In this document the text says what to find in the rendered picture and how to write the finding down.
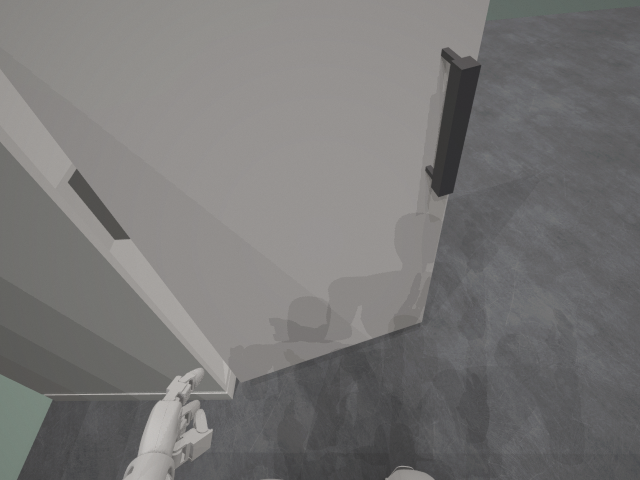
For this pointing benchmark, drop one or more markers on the left robot forearm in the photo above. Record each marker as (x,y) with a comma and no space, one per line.
(151,466)

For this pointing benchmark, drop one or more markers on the robot left hand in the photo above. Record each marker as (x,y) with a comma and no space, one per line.
(166,425)

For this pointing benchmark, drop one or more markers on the fridge door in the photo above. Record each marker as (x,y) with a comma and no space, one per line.
(266,157)

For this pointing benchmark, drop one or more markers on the handle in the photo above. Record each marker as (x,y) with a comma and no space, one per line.
(460,92)

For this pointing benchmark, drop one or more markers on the robot right shin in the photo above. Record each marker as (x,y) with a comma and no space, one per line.
(402,467)

